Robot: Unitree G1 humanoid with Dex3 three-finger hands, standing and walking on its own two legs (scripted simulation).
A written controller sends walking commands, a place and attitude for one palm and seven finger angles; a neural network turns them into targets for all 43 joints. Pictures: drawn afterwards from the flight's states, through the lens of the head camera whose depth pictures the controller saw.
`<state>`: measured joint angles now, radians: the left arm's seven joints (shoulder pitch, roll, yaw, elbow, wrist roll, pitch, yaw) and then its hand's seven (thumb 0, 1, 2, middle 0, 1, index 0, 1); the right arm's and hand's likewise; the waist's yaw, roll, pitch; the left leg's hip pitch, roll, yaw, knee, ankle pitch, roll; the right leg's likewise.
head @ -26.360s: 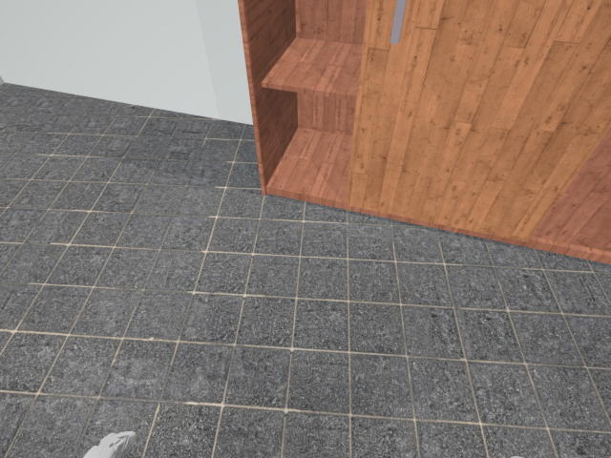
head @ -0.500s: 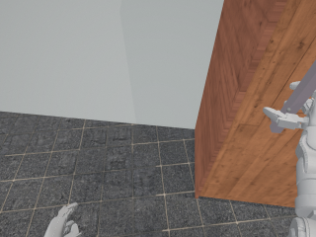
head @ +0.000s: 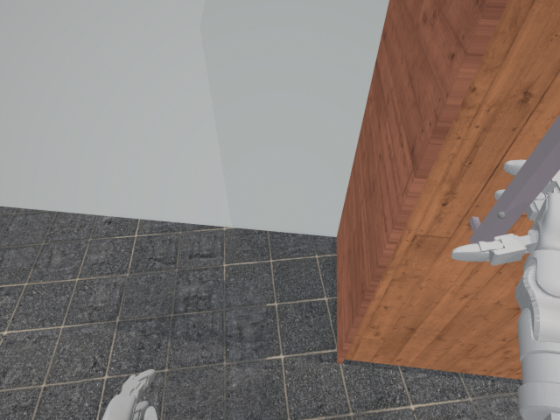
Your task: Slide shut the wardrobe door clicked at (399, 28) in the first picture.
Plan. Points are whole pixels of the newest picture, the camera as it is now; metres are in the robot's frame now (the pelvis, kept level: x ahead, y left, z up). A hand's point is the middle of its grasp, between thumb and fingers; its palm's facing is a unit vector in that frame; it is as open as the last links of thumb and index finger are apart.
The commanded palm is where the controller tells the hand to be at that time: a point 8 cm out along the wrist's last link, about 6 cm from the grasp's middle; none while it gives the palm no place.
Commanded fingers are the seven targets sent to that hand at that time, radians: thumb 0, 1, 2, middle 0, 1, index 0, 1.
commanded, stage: slip the hand off the handle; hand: right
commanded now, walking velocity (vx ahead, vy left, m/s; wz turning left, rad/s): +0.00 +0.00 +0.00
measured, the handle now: (534, 156) +0.41 -0.30 +0.20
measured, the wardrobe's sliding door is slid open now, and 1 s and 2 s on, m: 0.00 0.00 0.00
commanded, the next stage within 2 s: draw the hand back to the body in 1.18 s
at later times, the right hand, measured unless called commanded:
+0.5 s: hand out of the picture +0.35 -0.36 +0.13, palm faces +0.45 +0.86 -0.24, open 14.7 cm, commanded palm +0.31 -0.39 +0.14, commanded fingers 0.00 0.55 -0.20 0.25 1.15 0.25 1.15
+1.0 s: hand out of the picture +0.27 -0.35 +0.12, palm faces +0.47 +0.85 -0.23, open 14.7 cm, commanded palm +0.23 -0.38 +0.14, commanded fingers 0.00 0.55 -0.20 0.25 1.15 0.25 1.15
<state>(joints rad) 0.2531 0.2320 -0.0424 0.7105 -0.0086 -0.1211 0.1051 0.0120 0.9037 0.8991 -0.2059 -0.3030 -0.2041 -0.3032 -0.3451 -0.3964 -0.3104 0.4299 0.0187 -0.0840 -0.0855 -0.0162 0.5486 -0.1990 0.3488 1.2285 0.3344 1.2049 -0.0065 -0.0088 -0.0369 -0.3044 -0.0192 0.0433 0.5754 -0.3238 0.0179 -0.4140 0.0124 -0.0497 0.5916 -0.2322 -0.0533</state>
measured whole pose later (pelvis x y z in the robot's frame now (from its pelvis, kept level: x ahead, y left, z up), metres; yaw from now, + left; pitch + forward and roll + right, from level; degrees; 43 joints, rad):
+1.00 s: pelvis +0.00 -0.01 -0.01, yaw -1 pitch +4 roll +2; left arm 0.23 0.24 -0.04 0.65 -0.02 -0.14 0.13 0.01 0.90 0.90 -0.20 -0.30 -0.20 -0.30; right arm -0.03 -0.46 -0.48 0.18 0.14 -0.06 0.09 -0.02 0.55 -0.20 0.25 1.15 0.25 1.15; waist -0.06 -0.02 -0.07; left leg -0.34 -0.01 0.06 0.63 -0.35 0.00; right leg -0.47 0.02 -0.03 0.68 -0.27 -0.07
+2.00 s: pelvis -0.01 -0.01 +0.00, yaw -2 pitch -2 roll +2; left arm 0.20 0.24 -0.07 0.64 -0.01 -0.27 0.09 0.01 0.90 0.90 -0.20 -0.30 -0.20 -0.30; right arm 0.26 -0.39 -0.41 -0.20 0.15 -0.02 -0.01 -0.02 0.30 -0.32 0.24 1.00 0.24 1.00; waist -0.07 -0.03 0.00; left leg -0.18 -0.02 0.07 0.50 -0.28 0.01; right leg -0.32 0.02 -0.02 0.56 -0.20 -0.06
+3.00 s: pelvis +0.03 +0.02 +0.02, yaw +0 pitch -4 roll +0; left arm 0.18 0.22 -0.03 0.65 0.01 -0.08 0.08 0.01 0.90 0.90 -0.20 -0.30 -0.20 -0.30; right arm 0.45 -0.36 -0.32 -0.38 0.08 -0.05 -0.09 0.01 -0.89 -0.90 0.21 0.30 0.21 0.30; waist -0.08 -0.05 0.01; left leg -0.01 -0.04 0.04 0.35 -0.27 0.04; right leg -0.14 0.00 -0.03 0.40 -0.20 -0.02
